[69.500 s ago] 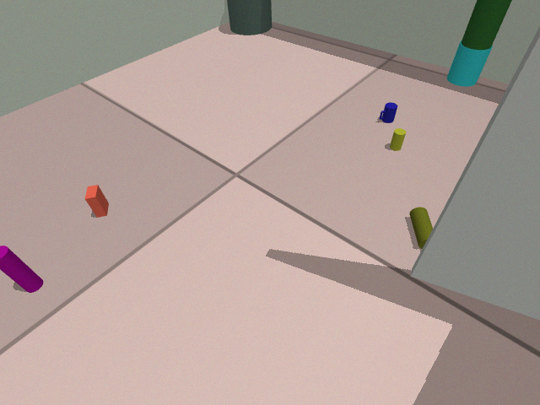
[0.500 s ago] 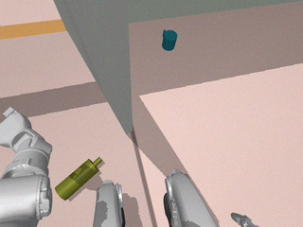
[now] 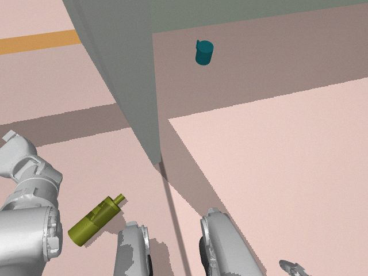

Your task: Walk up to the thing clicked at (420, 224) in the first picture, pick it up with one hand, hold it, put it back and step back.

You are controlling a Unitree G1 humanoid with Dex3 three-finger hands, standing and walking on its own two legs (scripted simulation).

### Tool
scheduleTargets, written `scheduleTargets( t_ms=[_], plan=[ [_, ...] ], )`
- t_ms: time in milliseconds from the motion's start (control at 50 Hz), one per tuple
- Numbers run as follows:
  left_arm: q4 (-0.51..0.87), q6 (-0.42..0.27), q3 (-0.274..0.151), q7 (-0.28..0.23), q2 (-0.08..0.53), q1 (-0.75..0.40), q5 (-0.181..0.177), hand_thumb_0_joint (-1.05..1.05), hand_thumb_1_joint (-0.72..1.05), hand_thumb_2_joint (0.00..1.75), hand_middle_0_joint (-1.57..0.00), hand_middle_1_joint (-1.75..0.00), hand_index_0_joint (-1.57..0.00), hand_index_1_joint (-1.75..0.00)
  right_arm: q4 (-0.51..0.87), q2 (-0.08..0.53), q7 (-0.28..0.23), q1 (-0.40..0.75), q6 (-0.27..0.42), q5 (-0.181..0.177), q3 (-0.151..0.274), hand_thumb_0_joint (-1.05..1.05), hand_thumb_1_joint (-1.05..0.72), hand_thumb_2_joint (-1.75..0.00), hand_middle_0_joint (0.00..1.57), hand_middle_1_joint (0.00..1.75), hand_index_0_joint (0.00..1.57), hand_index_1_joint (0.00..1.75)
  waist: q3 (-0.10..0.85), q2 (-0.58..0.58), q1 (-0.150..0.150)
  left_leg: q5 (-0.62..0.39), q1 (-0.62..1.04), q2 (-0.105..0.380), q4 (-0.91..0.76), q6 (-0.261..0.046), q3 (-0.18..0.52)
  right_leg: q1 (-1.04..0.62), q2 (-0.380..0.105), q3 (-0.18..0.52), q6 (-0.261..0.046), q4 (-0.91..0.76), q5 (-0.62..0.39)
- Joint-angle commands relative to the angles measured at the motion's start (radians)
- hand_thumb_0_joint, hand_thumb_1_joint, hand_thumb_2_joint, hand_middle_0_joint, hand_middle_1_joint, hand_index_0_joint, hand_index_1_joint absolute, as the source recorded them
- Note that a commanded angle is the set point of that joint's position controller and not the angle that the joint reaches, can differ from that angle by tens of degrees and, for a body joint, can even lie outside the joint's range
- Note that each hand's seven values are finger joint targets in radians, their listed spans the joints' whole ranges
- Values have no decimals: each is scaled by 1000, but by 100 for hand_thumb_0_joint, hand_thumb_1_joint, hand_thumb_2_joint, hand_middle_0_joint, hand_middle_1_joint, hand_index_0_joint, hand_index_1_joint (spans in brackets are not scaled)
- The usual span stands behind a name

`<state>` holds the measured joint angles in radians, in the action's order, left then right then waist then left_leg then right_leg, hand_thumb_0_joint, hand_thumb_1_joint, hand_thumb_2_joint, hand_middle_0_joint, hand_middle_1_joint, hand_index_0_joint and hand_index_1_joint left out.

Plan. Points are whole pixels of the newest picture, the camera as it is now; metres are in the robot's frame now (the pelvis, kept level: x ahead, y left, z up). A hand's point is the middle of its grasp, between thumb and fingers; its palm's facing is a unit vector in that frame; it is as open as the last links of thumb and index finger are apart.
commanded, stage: go down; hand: left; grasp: from above
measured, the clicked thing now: (100, 216) +0.33 +0.29 -0.55
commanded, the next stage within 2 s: home in 1.20 s
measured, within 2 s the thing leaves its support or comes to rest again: neither
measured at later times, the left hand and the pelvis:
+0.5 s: hand (31, 166) +0.41 +0.32 -0.10, palm faces -0.25 -0.30 -0.92, open 13.7 cm; pelvis +0.00 +0.00 +0.00, yaw +0 degrees
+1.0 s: hand (32, 165) +0.41 +0.32 -0.09, palm faces -0.22 -0.31 -0.93, open 13.7 cm; pelvis +0.00 +0.00 +0.00, yaw +0 degrees
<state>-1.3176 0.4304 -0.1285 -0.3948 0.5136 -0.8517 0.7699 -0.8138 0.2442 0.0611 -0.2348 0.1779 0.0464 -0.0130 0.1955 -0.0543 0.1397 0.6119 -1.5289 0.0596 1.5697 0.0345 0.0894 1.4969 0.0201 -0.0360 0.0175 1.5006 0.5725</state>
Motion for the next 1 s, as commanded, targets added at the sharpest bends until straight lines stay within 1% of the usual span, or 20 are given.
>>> scheduleTargets(
  t_ms=[0,60,80,120,200,260,300,340,360,380,460,540,640,680,700,740,780,900,940,980],
  plan=[
    [169,-21,-16,-56,235,-310,28,0,-46,85,-8,-115,-13,-110,37,184,-18,-150,15,1,65,0,-91,-90,20,30,20,30,532,-118,8,-265,341,-28,-164,-37,-66,-300,24,-29,-55,-153,-242],
    [230,-16,-20,-76,254,-341,34,0,-47,86,-8,-114,-12,-110,32,192,-18,-151,10,1,66,0,-91,-90,20,30,20,30,578,-158,14,-304,392,-25,-164,-35,-64,-304,25,-30,-56,-149,-276],
    [245,-10,-38,-84,285,-338,34,0,-47,86,-8,-113,-12,-109,35,194,-18,-152,9,1,69,0,-91,-90,20,30,20,30,586,-156,1,-292,394,-24,-167,-35,-66,-318,22,-28,-55,-156,-273],
    [297,2,-38,-89,286,-360,20,0,-48,88,-8,-111,-11,-108,35,192,-20,-146,7,1,72,0,-91,-90,20,30,20,30,603,-171,4,-270,411,-22,-179,-33,-65,-324,20,-24,-53,-163,-259],
    [274,40,-34,-82,281,-355,9,0,-49,89,-8,-109,-11,-106,16,199,-22,-142,7,-2,71,0,-90,-90,20,30,20,30,608,-173,12,-279,457,-16,-199,-27,-42,-311,19,-33,-56,-162,-247],
    [233,57,-21,-70,264,-350,4,0,-50,90,-8,-108,-10,-106,12,190,-22,-133,4,-5,68,0,-90,-90,20,30,20,30,577,-161,8,-277,451,-16,-210,-29,-40,-313,22,-36,-55,-181,-235],
    [169,64,2,-54,219,-296,3,0,-48,88,-8,-109,-11,-106,11,180,-20,-130,8,-6,65,0,-90,-90,20,30,20,30,546,-132,14,-273,428,-18,-215,-29,-38,-321,21,-39,-54,-188,-235],
    [151,61,-6,-44,244,-293,6,0,-48,88,-8,-110,-11,-106,17,184,-21,-130,9,-8,64,0,-90,-90,20,30,20,30,524,-130,4,-273,405,-20,-217,-28,-40,-323,24,-39,-56,-187,-231],
    [114,60,0,-36,221,-260,3,0,-48,88,-8,-110,-11,-107,15,177,-20,-135,12,-8,60,0,-90,-90,20,30,20,30,496,-115,5,-285,387,-21,-210,-28,-40,-317,23,-41,-56,-181,-240],
    [101,52,11,-33,195,-259,3,0,-48,88,-8,-110,-11,-107,18,173,-20,-131,13,-7,63,0,-90,-90,20,30,20,30,467,-104,10,-271,364,-21,-206,-30,-43,-298,26,-42,-56,-184,-228],
    [95,18,16,-31,192,-260,12,0,-46,85,-8,-114,-13,-109,35,173,-18,-137,18,-4,59,0,-90,-90,20,30,20,30,414,-79,17,-210,297,-27,-194,-37,-49,-270,24,-37,-54,-181,-179],
    [151,-14,-2,-46,224,-267,36,0,-45,84,-8,-115,-13,-110,45,180,-17,-148,17,-5,59,0,-91,-90,20,30,20,30,499,-95,7,-256,307,-31,-170,-40,-68,-320,26,-29,-52,-161,-240],
    [285,-8,-27,-78,249,-325,26,0,-46,86,-8,-114,-12,-110,32,199,-15,-160,10,3,70,0,-91,-90,20,30,20,30,620,-181,8,-388,445,-21,-149,-30,-57,-289,20,-31,-59,-123,-338],
    [289,3,-38,-89,275,-342,22,0,-47,86,-8,-113,-12,-109,34,192,-15,-151,7,3,71,0,-91,-90,20,30,20,30,609,-162,12,-353,420,-21,-157,-33,-58,-318,20,-30,-55,-134,-326],
    [296,9,-27,-91,258,-345,17,0,-46,86,-8,-112,-12,-108,33,189,-16,-149,6,1,70,0,-90,-90,20,30,20,30,604,-156,18,-324,405,-21,-162,-37,-64,-327,21,-26,-53,-148,-311],
    [302,25,-41,-91,282,-344,10,0,-47,87,-8,-111,-11,-107,26,192,-18,-145,5,0,69,0,-91,-90,20,30,20,30,628,-169,5,-301,409,-24,-171,-35,-66,-343,19,-21,-53,-152,-286],
    [280,43,-32,-80,271,-347,-2,0,-47,87,-8,-110,-11,-107,21,190,-19,-142,4,-1,66,0,-90,-90,20,30,20,30,631,-178,7,-300,437,-23,-184,-30,-56,-335,19,-27,-56,-159,-268],
    [147,56,-9,-41,242,-280,0,0,-49,89,-8,-109,-11,-106,21,173,-20,-125,9,-6,61,0,-90,-90,20,30,20,30,525,-85,10,-248,360,-23,-206,-36,-46,-353,20,-35,-51,-186,-230],
    [134,44,-7,-31,251,-288,5,0,-48,88,-8,-110,-11,-107,28,177,-25,-125,10,-7,59,0,-90,-90,20,30,20,30,492,-95,7,-230,347,-24,-202,-37,-49,-321,23,-34,-51,-190,-202],
    [106,29,16,-19,200,-260,7,0,-46,86,-8,-113,-12,-108,31,168,-22,-127,13,-4,57,0,-90,-90,20,30,20,30,452,-84,19,-233,318,-25,-186,-37,-53,-303,22,-37,-52,-183,-206]
  ],
)
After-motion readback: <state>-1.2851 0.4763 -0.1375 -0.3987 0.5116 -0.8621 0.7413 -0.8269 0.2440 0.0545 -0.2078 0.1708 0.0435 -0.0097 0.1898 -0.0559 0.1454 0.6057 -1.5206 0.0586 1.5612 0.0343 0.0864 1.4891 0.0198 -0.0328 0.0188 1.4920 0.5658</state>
